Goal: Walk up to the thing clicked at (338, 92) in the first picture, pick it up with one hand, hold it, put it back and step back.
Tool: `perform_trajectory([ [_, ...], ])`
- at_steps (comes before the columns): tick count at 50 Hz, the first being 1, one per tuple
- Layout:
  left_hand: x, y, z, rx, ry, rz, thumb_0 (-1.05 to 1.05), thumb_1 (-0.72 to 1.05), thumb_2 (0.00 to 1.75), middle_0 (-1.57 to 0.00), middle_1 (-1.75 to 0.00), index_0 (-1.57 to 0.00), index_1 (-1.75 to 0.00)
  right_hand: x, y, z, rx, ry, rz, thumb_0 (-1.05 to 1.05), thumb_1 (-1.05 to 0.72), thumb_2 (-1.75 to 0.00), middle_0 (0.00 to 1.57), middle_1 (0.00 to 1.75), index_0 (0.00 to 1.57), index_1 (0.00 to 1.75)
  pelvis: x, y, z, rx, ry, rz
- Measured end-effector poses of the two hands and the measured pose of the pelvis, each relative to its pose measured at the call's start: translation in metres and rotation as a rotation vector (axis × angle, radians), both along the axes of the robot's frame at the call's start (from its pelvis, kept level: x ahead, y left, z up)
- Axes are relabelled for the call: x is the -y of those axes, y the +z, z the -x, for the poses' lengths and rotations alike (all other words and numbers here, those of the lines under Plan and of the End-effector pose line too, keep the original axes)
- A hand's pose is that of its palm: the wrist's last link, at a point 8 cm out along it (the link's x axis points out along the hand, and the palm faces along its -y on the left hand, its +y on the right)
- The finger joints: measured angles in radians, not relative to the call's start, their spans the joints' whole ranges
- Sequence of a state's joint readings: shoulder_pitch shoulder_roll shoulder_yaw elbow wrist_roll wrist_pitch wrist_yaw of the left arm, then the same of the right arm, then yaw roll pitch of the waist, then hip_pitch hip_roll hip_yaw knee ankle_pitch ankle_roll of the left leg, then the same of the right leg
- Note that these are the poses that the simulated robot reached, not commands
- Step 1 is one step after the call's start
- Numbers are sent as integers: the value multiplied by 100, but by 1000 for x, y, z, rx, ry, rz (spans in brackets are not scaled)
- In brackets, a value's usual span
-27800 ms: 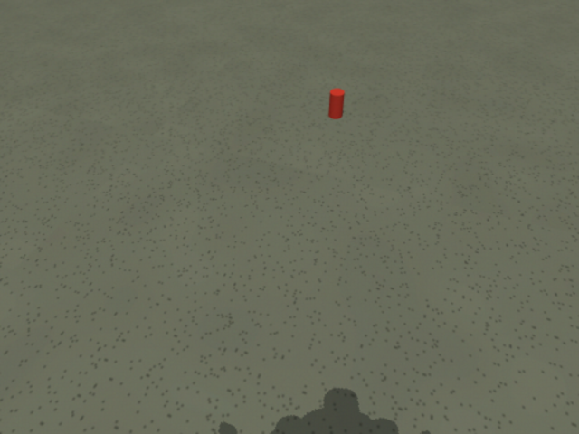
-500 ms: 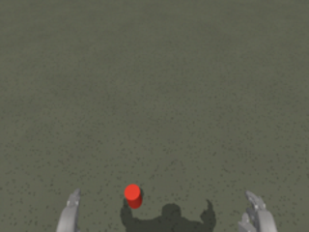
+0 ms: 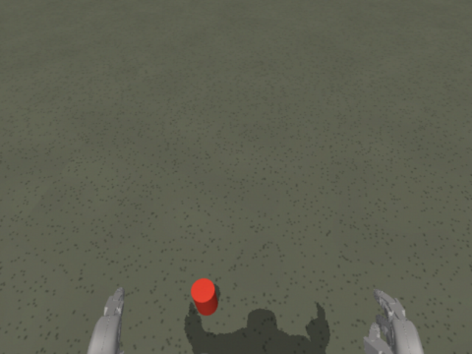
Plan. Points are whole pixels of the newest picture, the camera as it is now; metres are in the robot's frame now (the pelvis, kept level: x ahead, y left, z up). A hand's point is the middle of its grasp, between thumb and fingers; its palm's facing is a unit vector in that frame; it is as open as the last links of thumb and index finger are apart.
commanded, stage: home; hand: left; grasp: from the side
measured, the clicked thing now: (205, 297) +0.42 +0.16 -0.65
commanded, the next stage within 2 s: stand in 0.66 s
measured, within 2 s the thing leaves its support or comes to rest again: neither
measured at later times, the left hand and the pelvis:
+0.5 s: hand (145, 340) +0.17 +0.18 -0.06, palm faces +0.10 -0.95 -0.28, open 17.5 cm; pelvis +0.00 +0.00 +0.00, yaw +0 degrees
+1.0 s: hand (145, 337) +0.17 +0.18 -0.06, palm faces +0.10 -0.95 -0.28, open 14.5 cm; pelvis +0.01 +0.00 +0.00, yaw +0 degrees
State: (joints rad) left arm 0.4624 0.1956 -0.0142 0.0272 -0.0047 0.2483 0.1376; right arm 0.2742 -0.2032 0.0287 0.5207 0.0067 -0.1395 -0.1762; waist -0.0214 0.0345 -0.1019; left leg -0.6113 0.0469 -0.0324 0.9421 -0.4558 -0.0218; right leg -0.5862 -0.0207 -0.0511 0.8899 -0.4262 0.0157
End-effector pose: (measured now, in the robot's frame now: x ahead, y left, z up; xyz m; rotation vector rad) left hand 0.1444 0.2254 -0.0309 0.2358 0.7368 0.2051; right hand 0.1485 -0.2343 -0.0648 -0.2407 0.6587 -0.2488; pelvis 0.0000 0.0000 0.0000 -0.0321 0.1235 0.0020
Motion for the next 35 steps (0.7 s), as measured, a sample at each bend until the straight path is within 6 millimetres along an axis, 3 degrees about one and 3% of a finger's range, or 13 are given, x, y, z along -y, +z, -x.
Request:
perform_trajectory([
  [35, 0, 1, -8, 7, -2, 2, -1, -54, 6, -5, -5, -6, -5, 1, 0, -4, -6, -3, 5, 2, -90, -90, 20, 30, 21, 30, 0, 1, -5, 0, -1, 0],
])
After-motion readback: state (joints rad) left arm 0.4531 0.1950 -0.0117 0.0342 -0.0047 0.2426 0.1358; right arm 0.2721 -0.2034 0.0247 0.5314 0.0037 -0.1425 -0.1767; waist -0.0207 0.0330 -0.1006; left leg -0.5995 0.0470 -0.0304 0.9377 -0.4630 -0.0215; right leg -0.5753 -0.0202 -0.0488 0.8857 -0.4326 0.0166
